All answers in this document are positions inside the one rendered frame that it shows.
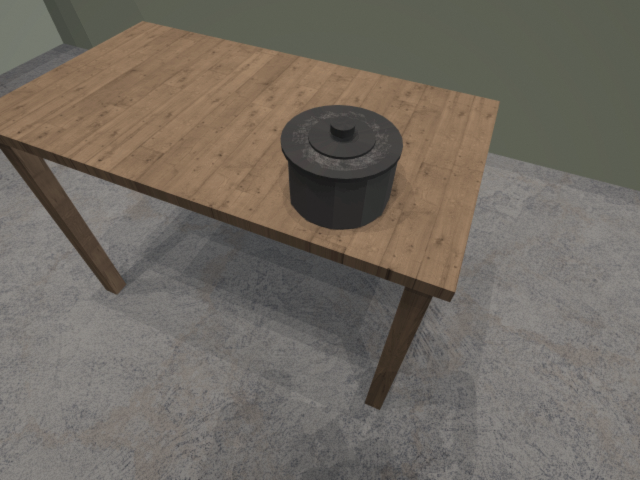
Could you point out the table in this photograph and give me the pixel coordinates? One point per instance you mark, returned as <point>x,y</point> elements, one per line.
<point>196,121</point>

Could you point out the knob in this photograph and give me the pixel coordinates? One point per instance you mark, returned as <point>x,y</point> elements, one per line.
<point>342,127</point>

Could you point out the pot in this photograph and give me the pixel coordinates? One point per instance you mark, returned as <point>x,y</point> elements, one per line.
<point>337,205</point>

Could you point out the lid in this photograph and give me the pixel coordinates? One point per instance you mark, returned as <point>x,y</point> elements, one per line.
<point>309,146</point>

